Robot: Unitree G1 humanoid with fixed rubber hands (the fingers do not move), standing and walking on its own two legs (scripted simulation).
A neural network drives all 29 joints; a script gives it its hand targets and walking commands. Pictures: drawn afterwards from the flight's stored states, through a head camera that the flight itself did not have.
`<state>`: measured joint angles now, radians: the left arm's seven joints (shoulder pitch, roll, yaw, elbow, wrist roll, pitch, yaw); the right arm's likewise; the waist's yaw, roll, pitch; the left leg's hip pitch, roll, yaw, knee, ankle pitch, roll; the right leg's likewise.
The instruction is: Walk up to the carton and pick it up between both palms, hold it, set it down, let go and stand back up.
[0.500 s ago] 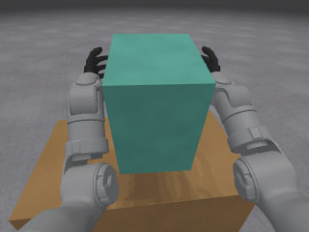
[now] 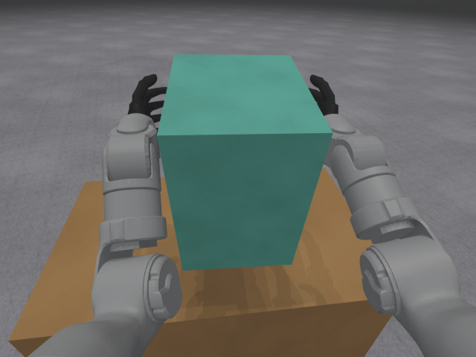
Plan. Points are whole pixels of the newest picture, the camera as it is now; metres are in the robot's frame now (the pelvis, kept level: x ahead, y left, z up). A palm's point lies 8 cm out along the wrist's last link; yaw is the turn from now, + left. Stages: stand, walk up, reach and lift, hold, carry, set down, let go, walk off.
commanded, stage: hold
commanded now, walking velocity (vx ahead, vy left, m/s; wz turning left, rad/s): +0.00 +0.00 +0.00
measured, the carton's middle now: (235, 164) +0.36 +0.01 +0.20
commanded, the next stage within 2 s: set down in 0.32 s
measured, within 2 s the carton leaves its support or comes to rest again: neither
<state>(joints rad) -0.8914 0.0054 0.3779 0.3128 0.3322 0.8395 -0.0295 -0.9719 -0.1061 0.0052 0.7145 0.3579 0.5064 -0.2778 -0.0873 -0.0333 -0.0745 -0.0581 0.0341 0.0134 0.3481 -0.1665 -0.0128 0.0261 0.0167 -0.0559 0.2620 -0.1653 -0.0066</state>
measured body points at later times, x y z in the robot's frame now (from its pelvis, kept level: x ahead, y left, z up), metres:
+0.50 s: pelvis +0.00 +0.00 +0.00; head -0.08 +0.02 +0.44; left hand +0.38 +0.15 +0.29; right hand +0.38 -0.13 +0.28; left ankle +0.02 +0.12 -0.75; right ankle +0.00 -0.11 -0.75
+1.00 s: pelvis +0.00 -0.01 +0.00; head -0.03 +0.03 +0.45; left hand +0.39 +0.16 +0.22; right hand +0.41 -0.12 +0.19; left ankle +0.02 +0.12 -0.75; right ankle +0.00 -0.11 -0.75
